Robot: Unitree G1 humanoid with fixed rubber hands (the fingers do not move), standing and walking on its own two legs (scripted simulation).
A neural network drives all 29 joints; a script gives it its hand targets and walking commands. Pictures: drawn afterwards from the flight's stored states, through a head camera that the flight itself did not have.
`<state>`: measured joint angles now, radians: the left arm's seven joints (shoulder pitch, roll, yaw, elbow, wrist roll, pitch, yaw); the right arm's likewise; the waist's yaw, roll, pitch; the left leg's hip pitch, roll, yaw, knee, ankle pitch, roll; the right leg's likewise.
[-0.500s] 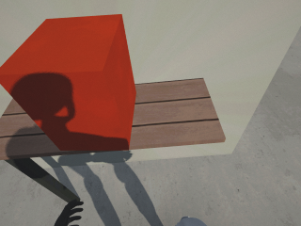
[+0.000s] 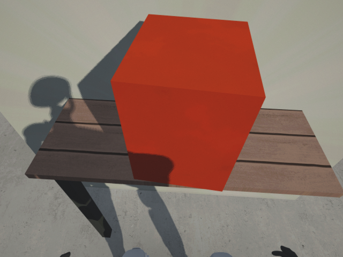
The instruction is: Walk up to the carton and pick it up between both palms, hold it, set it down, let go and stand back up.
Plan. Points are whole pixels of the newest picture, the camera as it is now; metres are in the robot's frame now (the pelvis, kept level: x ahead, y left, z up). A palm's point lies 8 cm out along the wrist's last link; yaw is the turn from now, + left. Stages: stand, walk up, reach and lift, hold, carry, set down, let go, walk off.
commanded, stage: walk up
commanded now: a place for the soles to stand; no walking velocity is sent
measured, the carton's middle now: (186, 106) +0.43 +0.00 +0.14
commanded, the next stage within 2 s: none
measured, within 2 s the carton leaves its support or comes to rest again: neither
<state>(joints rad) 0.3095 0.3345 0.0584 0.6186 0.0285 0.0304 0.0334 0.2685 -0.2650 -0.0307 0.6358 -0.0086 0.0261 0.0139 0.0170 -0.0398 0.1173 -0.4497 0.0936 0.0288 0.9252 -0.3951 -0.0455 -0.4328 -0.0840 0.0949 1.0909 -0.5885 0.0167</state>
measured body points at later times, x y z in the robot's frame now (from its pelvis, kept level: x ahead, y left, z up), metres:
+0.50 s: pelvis +0.01 -0.01 +0.03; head +0.04 -0.02 +0.47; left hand +0.15 +0.26 -0.07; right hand +0.12 -0.28 -0.09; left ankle +0.03 +0.11 -0.69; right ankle +0.02 -0.12 -0.69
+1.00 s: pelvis +0.01 -0.03 +0.04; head +0.02 -0.03 +0.49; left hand +0.13 +0.24 -0.06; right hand +0.14 -0.28 -0.06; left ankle +0.03 +0.11 -0.69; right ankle +0.02 -0.12 -0.69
